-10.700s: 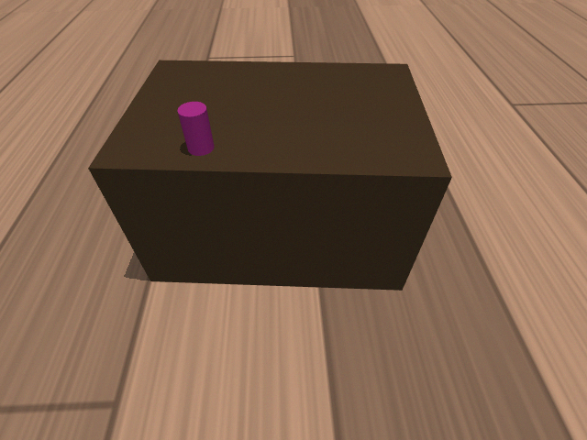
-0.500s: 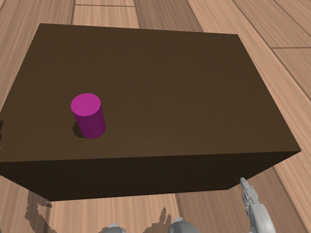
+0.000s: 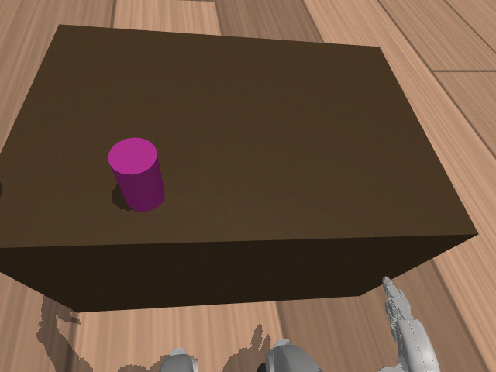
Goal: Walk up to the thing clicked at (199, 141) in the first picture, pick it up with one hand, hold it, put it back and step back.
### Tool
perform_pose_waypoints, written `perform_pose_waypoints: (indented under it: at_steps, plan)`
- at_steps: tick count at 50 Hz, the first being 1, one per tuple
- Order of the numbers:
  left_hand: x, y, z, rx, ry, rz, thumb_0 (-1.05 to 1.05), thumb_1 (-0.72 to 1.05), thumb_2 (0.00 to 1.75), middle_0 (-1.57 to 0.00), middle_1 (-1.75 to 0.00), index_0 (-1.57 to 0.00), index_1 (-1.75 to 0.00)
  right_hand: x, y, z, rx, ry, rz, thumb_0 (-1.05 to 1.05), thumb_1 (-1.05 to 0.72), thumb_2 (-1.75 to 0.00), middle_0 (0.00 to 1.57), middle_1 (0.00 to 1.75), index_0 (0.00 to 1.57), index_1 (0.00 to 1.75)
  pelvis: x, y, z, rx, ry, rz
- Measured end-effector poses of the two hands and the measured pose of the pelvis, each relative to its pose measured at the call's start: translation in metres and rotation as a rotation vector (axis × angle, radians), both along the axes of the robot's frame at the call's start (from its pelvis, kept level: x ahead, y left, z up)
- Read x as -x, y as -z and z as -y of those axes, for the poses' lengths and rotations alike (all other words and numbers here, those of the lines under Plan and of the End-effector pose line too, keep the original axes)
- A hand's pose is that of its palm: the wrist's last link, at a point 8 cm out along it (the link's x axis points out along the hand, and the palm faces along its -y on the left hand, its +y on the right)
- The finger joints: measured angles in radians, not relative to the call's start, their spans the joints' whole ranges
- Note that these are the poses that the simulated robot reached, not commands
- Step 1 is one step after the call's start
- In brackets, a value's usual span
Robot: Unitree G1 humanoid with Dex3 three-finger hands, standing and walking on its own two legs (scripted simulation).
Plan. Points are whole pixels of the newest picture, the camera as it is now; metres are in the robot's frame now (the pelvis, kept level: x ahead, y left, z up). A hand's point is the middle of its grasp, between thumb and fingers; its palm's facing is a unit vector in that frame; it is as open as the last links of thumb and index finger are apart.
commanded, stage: approach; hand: left
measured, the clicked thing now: (139, 176) +0.48 +0.17 -0.04
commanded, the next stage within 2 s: close in in 0.18 s
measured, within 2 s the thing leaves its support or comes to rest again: neither
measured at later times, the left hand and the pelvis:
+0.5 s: hand (116, 183) +0.46 +0.21 -0.03, palm faces +0.06 -1.00 +0.06, open 17.5 cm; pelvis +0.00 +0.00 -0.03, yaw -2 degrees
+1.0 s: hand (137, 184) +0.46 +0.17 -0.03, palm faces +0.07 -1.00 +0.04, open 17.6 cm; pelvis -0.02 -0.01 -0.04, yaw +0 degrees
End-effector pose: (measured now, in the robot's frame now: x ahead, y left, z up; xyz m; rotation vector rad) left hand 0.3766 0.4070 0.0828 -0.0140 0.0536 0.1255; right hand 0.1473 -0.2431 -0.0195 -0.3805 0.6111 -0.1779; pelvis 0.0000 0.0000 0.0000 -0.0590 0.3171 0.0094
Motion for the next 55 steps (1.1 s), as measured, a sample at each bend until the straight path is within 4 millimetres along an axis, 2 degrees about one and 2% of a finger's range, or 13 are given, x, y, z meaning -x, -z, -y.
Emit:
perform_pose_waypoints:
  at_steps: [4, 8, 15, 18, 21, 24, 27, 33, 38, 43, 50, 55]
  plan:
    - [-0.006, 0.009, 0.008, 0.012, 0.015, -0.024, -0.02, -0.60, 0.06, -0.06, -0.07, -0.06, -0.07, -0.001, 0.003, -0.004, -0.014, -0.005, 0.005, -0.01, 0.54, -0.05, 0.06, 0.06, 0.06, 0.05, 0.000, 0.002, -0.001, -0.002, 0.003, -0.010]
    - [-0.013, 0.032, 0.028, 0.038, 0.048, -0.048, -0.02, -0.60, 0.05, -0.05, -0.06, -0.05, -0.06, -0.003, 0.005, -0.006, -0.017, -0.019, 0.009, -0.01, 0.55, -0.05, 0.06, 0.06, 0.06, 0.05, 0.002, 0.006, -0.002, -0.003, 0.005, -0.025]
    - [-0.033, 0.092, 0.089, 0.097, 0.114, -0.078, -0.02, -0.61, 0.04, -0.05, -0.06, -0.05, -0.05, -0.003, -0.003, -0.001, 0.037, -0.035, 0.032, -0.01, 0.56, -0.05, 0.06, 0.06, 0.06, 0.05, 0.005, 0.018, -0.003, -0.003, 0.010, -0.058]
    - [-0.045, 0.110, 0.118, 0.113, 0.128, -0.059, -0.02, -0.60, 0.04, -0.05, -0.05, -0.05, -0.05, 0.001, -0.009, 0.006, 0.076, -0.026, 0.031, -0.01, 0.55, -0.05, 0.06, 0.06, 0.06, 0.05, 0.005, 0.023, -0.003, -0.002, 0.014, -0.071]
    - [-0.053, 0.120, 0.137, 0.104, 0.112, -0.045, -0.02, -0.58, 0.04, -0.05, -0.05, -0.06, -0.04, 0.008, -0.012, 0.015, 0.109, -0.001, 0.015, -0.01, 0.55, -0.05, 0.06, 0.06, 0.06, 0.05, 0.004, 0.027, -0.003, 0.001, 0.020, -0.084]
    - [-0.059, 0.118, 0.146, 0.070, 0.080, -0.008, -0.02, -0.56, 0.04, -0.05, -0.05, -0.06, -0.04, 0.016, -0.009, 0.024, 0.122, 0.034, -0.018, -0.01, 0.54, -0.05, 0.06, 0.06, 0.06, 0.05, 0.003, 0.030, -0.002, 0.000, 0.028, -0.090]
    - [-0.061, 0.106, 0.147, 0.030, 0.049, 0.033, -0.02, -0.53, 0.04, -0.05, -0.05, -0.06, -0.04, 0.019, -0.003, 0.027, 0.105, 0.059, -0.031, -0.01, 0.53, -0.05, 0.06, 0.06, 0.06, 0.05, 0.001, 0.032, 0.000, -0.002, 0.031, -0.088]
    - [-0.056, 0.093, 0.154, 0.005, 0.056, 0.007, -0.02, -0.51, 0.05, -0.05, -0.05, -0.06, -0.04, 0.008, 0.011, 0.019, 0.018, 0.053, -0.013, -0.01, 0.52, -0.06, 0.06, 0.06, 0.06, 0.05, -0.001, 0.032, 0.003, -0.008, 0.026, -0.084]
    - [-0.043, 0.099, 0.158, 0.036, 0.027, -0.022, -0.02, -0.53, 0.04, -0.05, -0.05, -0.06, -0.03, -0.002, 0.007, 0.014, -0.014, 0.011, 0.042, -0.01, 0.53, -0.05, 0.06, 0.06, 0.06, 0.05, 0.003, 0.033, 0.006, -0.020, 0.020, -0.070]
    - [-0.038, 0.106, 0.168, 0.034, 0.039, -0.008, -0.02, -0.54, 0.03, -0.04, -0.05, -0.06, -0.02, 0.003, -0.002, 0.019, 0.016, -0.017, 0.045, -0.01, 0.53, -0.05, 0.06, 0.06, 0.06, 0.05, 0.009, 0.034, 0.011, -0.027, 0.013, -0.064]
    - [-0.054, 0.109, 0.184, 0.027, 0.052, 0.026, -0.02, -0.58, 0.02, -0.07, -0.03, -0.08, -0.02, 0.022, -0.003, 0.029, 0.066, 0.008, 0.005, -0.01, 0.53, -0.05, 0.06, 0.06, 0.06, 0.05, 0.018, 0.040, 0.014, -0.020, 0.008, -0.074]
    - [-0.064, 0.110, 0.185, 0.005, 0.022, 0.028, -0.02, -0.60, 0.01, -0.13, -0.05, -0.14, -0.04, 0.026, 0.001, 0.030, 0.067, 0.030, 0.008, -0.01, 0.52, -0.05, 0.06, 0.05, 0.06, 0.05, 0.021, 0.044, 0.012, -0.017, 0.014, -0.086]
